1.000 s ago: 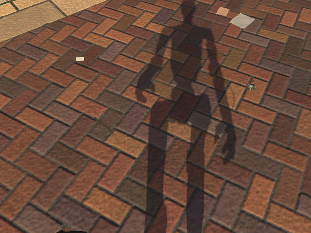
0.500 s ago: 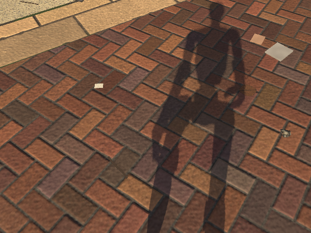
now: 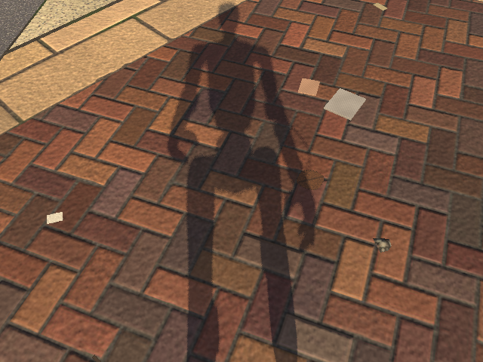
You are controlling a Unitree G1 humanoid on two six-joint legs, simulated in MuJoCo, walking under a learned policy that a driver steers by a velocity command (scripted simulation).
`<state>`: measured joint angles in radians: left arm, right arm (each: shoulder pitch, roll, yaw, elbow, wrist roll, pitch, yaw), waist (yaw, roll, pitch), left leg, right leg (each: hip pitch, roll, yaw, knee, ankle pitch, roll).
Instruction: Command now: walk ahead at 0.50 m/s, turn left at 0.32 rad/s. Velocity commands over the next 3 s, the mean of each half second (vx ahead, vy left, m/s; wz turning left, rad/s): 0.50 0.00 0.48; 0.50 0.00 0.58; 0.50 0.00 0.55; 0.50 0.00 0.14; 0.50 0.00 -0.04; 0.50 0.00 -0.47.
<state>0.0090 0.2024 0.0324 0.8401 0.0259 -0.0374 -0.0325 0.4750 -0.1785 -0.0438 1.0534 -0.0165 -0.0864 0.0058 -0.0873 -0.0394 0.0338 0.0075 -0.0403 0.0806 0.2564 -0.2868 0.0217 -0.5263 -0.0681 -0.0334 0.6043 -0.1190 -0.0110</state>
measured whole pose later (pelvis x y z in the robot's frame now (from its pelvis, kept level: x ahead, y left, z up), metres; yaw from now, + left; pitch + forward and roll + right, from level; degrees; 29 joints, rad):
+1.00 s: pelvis +0.47 +0.13 +0.00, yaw +35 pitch +2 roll +0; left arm 0.04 0.25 0.04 0.75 0.04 -0.01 -0.03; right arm 0.43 -0.26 -0.07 0.90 0.00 -0.05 0.00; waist -0.08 -0.04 0.04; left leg -0.01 -0.15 -0.12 0.26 -0.26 0.13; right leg -0.67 -0.10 0.03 0.75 -0.05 0.05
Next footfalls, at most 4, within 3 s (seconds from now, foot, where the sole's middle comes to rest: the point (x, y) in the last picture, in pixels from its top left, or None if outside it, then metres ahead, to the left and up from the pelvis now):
0.06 right None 0.18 -0.11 -0.78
0.60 left None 0.40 0.14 -0.78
1.14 right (169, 266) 0.77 0.18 -0.78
1.64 left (55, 278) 0.76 0.52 -0.78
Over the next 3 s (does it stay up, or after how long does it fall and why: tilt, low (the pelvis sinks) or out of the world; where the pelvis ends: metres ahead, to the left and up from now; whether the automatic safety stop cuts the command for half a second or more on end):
stays up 1.16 0.92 0.01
